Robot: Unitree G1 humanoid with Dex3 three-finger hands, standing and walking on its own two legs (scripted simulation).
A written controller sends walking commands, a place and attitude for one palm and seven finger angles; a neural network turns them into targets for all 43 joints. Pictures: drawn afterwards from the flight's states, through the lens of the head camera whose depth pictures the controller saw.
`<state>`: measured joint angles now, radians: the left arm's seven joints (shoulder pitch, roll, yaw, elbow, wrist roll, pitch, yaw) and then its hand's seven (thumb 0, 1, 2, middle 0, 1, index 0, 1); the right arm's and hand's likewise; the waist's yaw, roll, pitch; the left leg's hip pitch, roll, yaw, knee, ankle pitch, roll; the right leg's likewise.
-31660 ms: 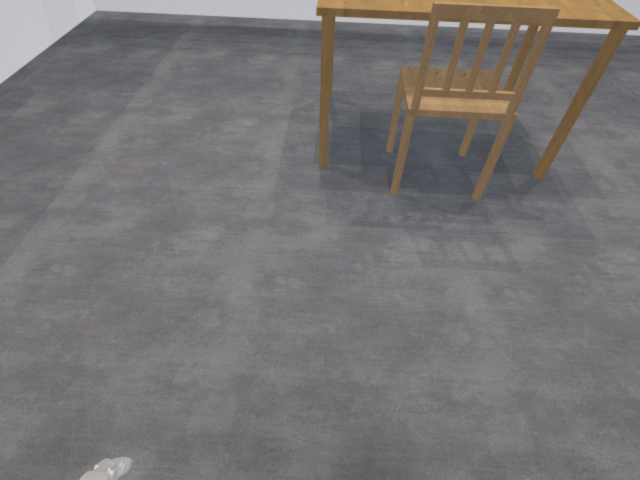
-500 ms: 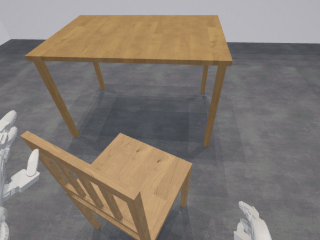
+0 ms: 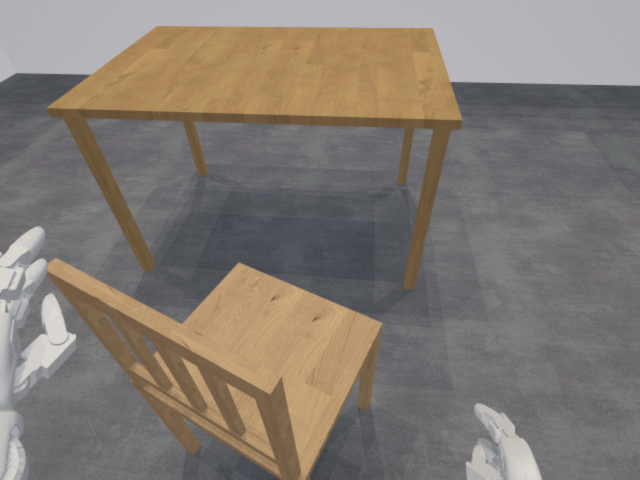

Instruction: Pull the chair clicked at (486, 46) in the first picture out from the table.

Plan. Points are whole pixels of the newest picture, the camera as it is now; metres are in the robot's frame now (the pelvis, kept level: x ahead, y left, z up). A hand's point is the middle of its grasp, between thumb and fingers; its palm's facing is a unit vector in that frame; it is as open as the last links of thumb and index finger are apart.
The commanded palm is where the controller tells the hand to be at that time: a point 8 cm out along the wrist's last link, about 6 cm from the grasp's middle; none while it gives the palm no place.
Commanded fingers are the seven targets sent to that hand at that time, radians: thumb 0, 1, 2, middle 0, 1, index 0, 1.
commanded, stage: step back with the hand held close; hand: left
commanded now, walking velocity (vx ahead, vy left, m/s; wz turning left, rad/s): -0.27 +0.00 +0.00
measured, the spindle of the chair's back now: (181, 375) +0.29 +0.27 -0.11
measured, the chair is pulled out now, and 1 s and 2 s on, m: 0.58 0.58 0.58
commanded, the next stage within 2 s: stop stepping back and stand still in 1.76 s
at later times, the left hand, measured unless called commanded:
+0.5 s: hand (34, 393) +0.14 +0.27 +0.16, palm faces +0.41 -0.76 -0.51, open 7.4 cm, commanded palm +0.08 +0.30 +0.17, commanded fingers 0.00 0.90 0.90 -0.20 -0.30 -0.20 -0.30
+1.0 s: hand (10, 430) +0.10 +0.26 +0.16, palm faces +0.44 -0.74 -0.50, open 7.4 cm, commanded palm +0.04 +0.30 +0.17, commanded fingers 0.00 0.90 0.90 -0.20 -0.30 -0.20 -0.30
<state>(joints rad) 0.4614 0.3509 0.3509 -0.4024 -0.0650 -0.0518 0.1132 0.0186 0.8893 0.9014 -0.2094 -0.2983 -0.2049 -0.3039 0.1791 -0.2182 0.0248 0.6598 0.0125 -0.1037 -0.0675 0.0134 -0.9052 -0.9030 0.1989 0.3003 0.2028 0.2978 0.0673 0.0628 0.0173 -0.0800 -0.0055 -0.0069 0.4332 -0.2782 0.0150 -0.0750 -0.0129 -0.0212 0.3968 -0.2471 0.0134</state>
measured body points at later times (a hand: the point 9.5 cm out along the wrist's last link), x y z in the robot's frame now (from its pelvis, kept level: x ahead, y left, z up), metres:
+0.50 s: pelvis -0.06 +0.01 -0.01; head -0.05 +0.00 +0.44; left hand +0.11 +0.31 +0.18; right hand +0.12 -0.23 -0.09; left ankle -0.02 +0.11 -0.74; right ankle -0.02 -0.13 -0.74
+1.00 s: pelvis -0.10 +0.00 -0.02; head -0.07 +0.01 +0.43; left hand +0.08 +0.30 +0.19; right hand +0.08 -0.24 -0.09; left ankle -0.02 +0.11 -0.74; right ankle -0.02 -0.13 -0.74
